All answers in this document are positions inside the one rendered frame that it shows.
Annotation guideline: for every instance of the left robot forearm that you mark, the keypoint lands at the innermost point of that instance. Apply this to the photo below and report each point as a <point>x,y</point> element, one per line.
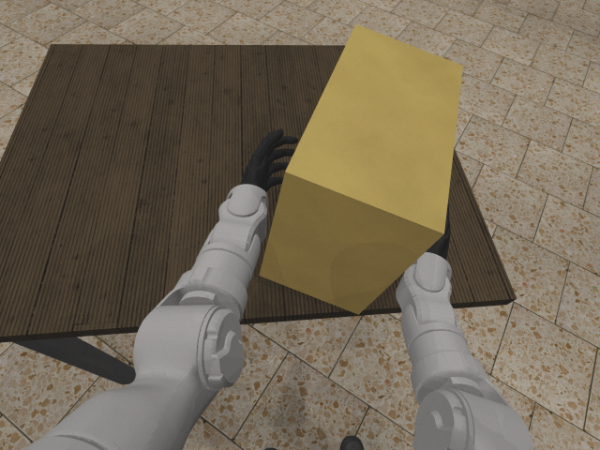
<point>227,260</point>

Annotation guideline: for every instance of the robot right hand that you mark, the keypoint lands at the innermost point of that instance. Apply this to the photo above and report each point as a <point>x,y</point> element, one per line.
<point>441,246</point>

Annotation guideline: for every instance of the robot left hand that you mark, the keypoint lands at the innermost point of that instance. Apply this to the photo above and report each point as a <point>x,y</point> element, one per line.
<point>260,167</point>

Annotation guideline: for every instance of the table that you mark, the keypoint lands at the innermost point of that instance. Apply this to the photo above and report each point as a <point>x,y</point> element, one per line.
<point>113,176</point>

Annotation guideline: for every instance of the right robot forearm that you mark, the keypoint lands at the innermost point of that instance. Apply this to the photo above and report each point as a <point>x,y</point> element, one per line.
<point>435,342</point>

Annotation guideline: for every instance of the carton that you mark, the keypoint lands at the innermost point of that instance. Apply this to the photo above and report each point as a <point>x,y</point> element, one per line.
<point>365,194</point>

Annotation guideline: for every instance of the robot right upper arm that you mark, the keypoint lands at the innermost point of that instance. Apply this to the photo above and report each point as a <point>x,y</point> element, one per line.
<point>451,419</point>

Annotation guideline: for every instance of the robot left upper arm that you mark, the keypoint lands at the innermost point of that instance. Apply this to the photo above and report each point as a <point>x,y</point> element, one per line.
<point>183,356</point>

